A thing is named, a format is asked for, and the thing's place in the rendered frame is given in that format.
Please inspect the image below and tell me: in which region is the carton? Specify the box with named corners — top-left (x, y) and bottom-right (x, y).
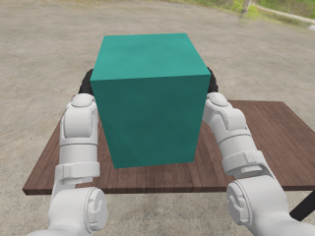
top-left (90, 32), bottom-right (212, 169)

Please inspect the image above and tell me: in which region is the robot right upper arm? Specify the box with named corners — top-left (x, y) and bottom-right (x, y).
top-left (226, 175), bottom-right (315, 236)

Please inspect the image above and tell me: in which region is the robot left upper arm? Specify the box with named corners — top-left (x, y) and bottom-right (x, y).
top-left (26, 187), bottom-right (108, 236)

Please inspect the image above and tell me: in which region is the right robot hand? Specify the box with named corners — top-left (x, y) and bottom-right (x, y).
top-left (207, 67), bottom-right (219, 93)

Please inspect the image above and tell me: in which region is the left robot hand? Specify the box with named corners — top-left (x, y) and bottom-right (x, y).
top-left (78, 69), bottom-right (94, 96)

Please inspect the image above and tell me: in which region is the robot left forearm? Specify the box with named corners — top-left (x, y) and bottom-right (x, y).
top-left (47, 93), bottom-right (100, 227)

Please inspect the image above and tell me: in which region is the robot right forearm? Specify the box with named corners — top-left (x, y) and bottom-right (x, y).
top-left (202, 91), bottom-right (289, 211)

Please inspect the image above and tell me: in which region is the table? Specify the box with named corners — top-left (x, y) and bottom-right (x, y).
top-left (22, 94), bottom-right (315, 221)

